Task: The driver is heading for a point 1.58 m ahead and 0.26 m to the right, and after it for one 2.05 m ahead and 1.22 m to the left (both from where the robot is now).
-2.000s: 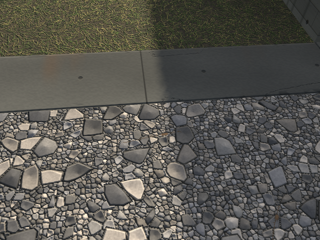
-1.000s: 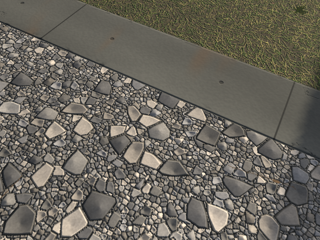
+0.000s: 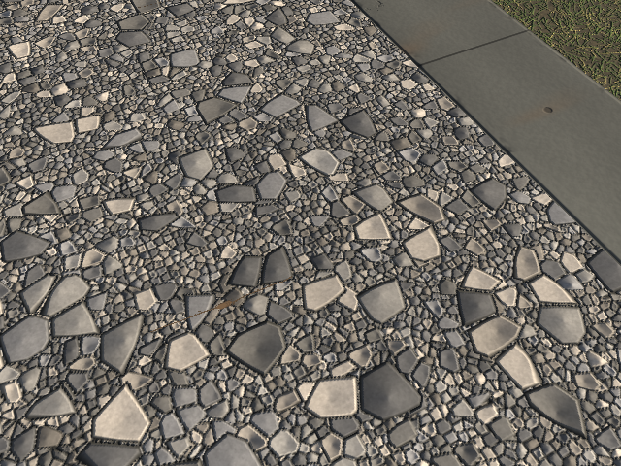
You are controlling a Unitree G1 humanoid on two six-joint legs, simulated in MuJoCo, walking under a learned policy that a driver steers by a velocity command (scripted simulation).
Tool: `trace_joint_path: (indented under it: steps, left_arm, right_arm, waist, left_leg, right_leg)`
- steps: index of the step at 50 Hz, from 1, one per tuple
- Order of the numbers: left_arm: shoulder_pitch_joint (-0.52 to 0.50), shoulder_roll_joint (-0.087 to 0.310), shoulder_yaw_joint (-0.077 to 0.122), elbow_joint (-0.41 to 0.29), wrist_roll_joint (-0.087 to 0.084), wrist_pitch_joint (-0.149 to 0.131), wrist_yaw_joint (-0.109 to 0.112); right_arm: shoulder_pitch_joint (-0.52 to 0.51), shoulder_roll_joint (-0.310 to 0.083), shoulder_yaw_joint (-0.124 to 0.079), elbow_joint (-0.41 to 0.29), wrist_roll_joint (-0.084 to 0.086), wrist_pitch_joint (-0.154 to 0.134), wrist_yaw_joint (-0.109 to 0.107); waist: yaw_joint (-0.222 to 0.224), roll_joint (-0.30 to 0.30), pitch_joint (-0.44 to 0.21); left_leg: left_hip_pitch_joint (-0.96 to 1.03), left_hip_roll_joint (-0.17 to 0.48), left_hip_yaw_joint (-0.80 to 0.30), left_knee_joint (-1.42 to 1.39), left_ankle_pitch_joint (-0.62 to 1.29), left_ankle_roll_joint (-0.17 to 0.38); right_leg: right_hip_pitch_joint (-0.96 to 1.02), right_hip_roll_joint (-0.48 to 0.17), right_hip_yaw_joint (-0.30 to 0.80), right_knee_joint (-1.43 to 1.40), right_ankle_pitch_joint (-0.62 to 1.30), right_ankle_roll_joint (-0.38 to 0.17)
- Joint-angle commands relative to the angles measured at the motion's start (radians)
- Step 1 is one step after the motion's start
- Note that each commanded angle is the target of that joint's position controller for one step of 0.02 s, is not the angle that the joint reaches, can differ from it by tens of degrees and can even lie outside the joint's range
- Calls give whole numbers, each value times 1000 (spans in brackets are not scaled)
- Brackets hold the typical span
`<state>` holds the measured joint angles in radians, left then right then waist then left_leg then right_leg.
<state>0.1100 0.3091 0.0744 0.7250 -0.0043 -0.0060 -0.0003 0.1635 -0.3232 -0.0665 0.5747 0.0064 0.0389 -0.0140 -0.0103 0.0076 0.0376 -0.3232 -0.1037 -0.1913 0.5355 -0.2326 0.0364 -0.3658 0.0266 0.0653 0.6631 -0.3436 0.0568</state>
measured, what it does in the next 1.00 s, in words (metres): walks ahead: right foot, then left foot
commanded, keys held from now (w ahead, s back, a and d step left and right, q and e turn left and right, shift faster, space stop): no key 0.06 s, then w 0.94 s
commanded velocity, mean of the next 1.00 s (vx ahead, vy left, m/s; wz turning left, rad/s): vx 0.35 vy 0.00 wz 0.09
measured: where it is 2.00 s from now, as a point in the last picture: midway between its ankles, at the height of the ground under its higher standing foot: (302, 358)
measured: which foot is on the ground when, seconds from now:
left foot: down 0.00-0.04, up 0.06-0.40, down 0.42-0.88, up 0.90-1.00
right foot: up 0.00-0.02, down 0.04-0.42, up 0.44-0.84, down 0.86-1.00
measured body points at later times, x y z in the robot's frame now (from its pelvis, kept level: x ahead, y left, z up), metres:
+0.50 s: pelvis +0.08 +0.03 +0.00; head +0.10 +0.05 +0.45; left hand +0.14 +0.32 -0.12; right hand +0.23 -0.23 -0.09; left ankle +0.06 +0.13 -0.74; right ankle +0.02 -0.12 -0.68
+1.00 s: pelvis +0.35 -0.01 -0.01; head +0.39 -0.01 +0.44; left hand +0.50 +0.26 -0.10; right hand +0.41 -0.28 -0.13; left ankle +0.21 +0.14 -0.64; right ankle +0.42 -0.08 -0.74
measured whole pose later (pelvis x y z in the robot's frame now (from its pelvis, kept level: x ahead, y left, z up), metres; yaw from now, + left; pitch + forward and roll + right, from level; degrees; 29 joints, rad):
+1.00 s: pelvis +0.35 -0.01 -0.01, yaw +3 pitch +1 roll +0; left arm 0.16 0.29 0.04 0.69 0.00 -0.08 -0.04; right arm 0.34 -0.30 -0.04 0.78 0.02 -0.07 0.00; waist -0.03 0.02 0.06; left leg -0.35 0.03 -0.06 1.18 -0.39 0.02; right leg -0.38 0.05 -0.06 0.51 -0.16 -0.07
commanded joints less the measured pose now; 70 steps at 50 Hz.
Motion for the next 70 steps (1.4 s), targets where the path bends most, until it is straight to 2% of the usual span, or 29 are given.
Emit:
trace_joint_path:
  steps: [1,2,3,4,5,7,14,18,20,21,22,23,24,27,33,39,41,43,44,45,46,47,49,52,56,63,66,69,70]
  left_arm:
    - [39,82,22,-63,7,-27,-12]
    - [49,118,26,-72,25,-29,-9]
    - [26,186,35,-90,37,-24,-3]
    - [43,153,24,-70,50,-26,-3]
    - [48,139,22,-78,36,-31,-1]
    - [86,150,25,-59,1,-32,10]
    - [158,152,24,-45,-8,-31,19]
    - [173,175,25,-38,-30,-25,0]
    - [173,111,2,-36,-19,-33,-8]
    - [135,29,-26,-58,-1,-44,-17]
    - [120,12,-31,-124,-11,-68,-10]
    - [84,109,-4,-130,-34,-82,-3]
    - [88,136,7,-121,-44,-87,-9]
    - [78,103,4,-100,-12,-91,-25]
    - [-55,20,-32,-125,-6,-89,-43]
    - [-167,52,-27,-168,-18,-97,-67]
    - [-116,82,-13,-161,-12,-97,-64]
    - [130,145,23,-101,-10,-87,-42]
    - [306,217,39,-74,-2,-78,-28]
    - [324,265,43,-56,7,-79,-41]
    - [302,161,19,-65,-5,-78,-38]
    - [236,135,10,-64,-7,-77,-32]
    - [137,111,3,-69,9,-80,-33]
    - [108,84,-1,-59,11,-100,-35]
    - [144,111,7,-19,2,-107,-24]
    - [262,156,14,38,-14,-79,-11]
    - [279,159,15,62,-11,-53,-1]
    - [224,161,12,54,-11,-38,11]
    - [237,115,-7,32,9,-43,14]
  right_arm:
    - [-36,-132,-33,-65,10,-6,-4]
    - [0,-97,-22,-59,-1,-10,-7]
    - [76,-58,-11,-52,-22,-17,-5]
    - [30,-106,-24,-67,-16,-24,-10]
    - [6,-158,-41,-60,-8,-26,-15]
    - [0,-137,-43,-37,0,-24,-9]
    - [-79,-17,3,-33,8,-85,24]
    - [5,-45,-7,6,20,-103,35]
    - [137,-71,-22,48,26,-101,25]
    - [259,-122,-35,63,18,-102,13]
    - [315,-263,-68,68,-1,-101,19]
    - [313,-198,-54,77,-3,-114,27]
    - [273,-136,-31,76,-2,-125,29]
    - [188,-82,-9,67,-8,-127,29]
    - [210,-112,-14,111,1,-120,12]
    - [272,-147,-25,174,20,-112,8]
    - [265,-166,-32,182,17,-102,4]
    - [258,-157,-25,181,7,-90,-3]
    - [282,-98,-2,155,-22,-91,-6]
    - [438,27,31,151,0,-109,5]
    - [327,-95,7,160,24,-126,13]
    - [212,-134,-6,126,45,-134,18]
    - [139,-109,-2,114,15,-139,10]
    - [201,-62,3,137,11,-112,8]
    - [78,-40,10,98,-7,-103,3]
    - [-157,-11,26,39,9,-135,39]
    - [-181,-27,18,20,-2,-146,59]
    - [30,-93,-16,82,-20,-153,55]
    - [139,-156,-30,102,-34,-152,45]
  waist:
    - [36,139,-144]
    - [22,68,-156]
    - [-43,-164,-157]
    - [-14,-272,-128]
    - [16,-204,-97]
    - [33,-166,-45]
    - [82,-184,-15]
    - [30,-162,-15]
    - [-39,-124,-61]
    - [-93,15,-115]
    - [-89,267,-123]
    - [-105,190,-61]
    - [-77,168,7]
    - [-31,106,46]
    - [-55,83,48]
    - [-56,81,72]
    - [-15,97,18]
    - [118,96,-160]
    - [170,-35,-320]
    - [69,-328,-483]
    - [123,-210,-398]
    - [113,-146,-226]
    - [48,-30,-88]
    - [-13,-79,-82]
    - [4,-55,-2]
    - [99,-45,39]
    - [86,-63,26]
    - [-41,-79,-124]
    - [-74,-9,-256]
  left_leg:
    - [110,221,-263,-63,267,128]
    - [49,173,-218,-7,122,70]
    - [-54,35,-67,168,-204,4]
    - [-140,7,25,279,-393,-46]
    - [-185,47,24,414,-369,-70]
    - [-314,63,43,513,-273,-86]
    - [-155,104,202,186,-137,-73]
    - [91,76,246,-72,1,-29]
    - [332,100,201,-116,19,1]
    - [479,270,-23,-190,-82,52]
    - [533,482,-417,-298,-311,204]
    - [475,504,-503,-337,-437,271]
    - [450,460,-414,-342,-439,247]
    - [354,353,-185,-370,-107,190]
    - [245,278,53,-400,224,163]
    - [327,348,63,-364,292,135]
    - [385,350,80,-268,550,112]
    - [310,283,141,50,798,66]
    - [81,223,167,382,457,33]
    - [-250,33,98,711,-330,-22]
    - [-360,78,13,797,-336,-15]
    - [-419,127,60,792,-248,-8]
    - [-353,206,101,691,-105,-12]
    - [-248,243,103,622,-46,-30]
    - [-341,261,117,442,105,-67]
    - [-294,198,174,58,347,-54]
    - [-270,159,175,-29,286,-19]
    - [37,101,213,-109,353,40]
    - [294,221,120,-46,709,87]
  right_leg:
    - [132,-17,-19,-250,186,-38]
    - [226,-119,68,-293,305,-75]
    - [290,-300,247,-309,536,-168]
    - [213,-405,411,-371,403,-326]
    - [214,-390,424,-410,152,-344]
    - [267,-314,377,-454,-218,-279]
    - [228,-222,169,-480,-36,-246]
    - [108,-243,161,-427,-50,-251]
    - [-21,-206,119,-311,-45,-194]
    - [-146,-118,15,-35,-62,-123]
    - [-396,-21,-82,257,-192,-77]
    - [-495,-63,-13,433,-227,-80]
    - [-545,-101,8,480,-126,-98]
    - [-498,-150,-4,416,70,-92]
    - [-336,-106,-76,71,332,-30]
    - [-245,-68,-68,-125,372,-88]
    - [-147,-32,-95,-136,303,-123]
    - [221,1,-133,-135,304,-180]
    - [548,-204,100,-85,325,-243]
    - [814,-418,628,-246,-2,-399]
    - [749,-390,680,-359,-138,-354]
    - [606,-363,518,-375,-89,-317]
    - [341,-290,329,-412,163,-300]
    - [207,-246,210,-492,265,-320]
    - [175,-230,110,-552,324,-323]
    - [276,-220,18,-526,344,-271]
    - [383,-243,18,-414,556,-237]
    - [391,-181,-16,-144,817,-163]
    - [262,-122,-49,67,619,-115]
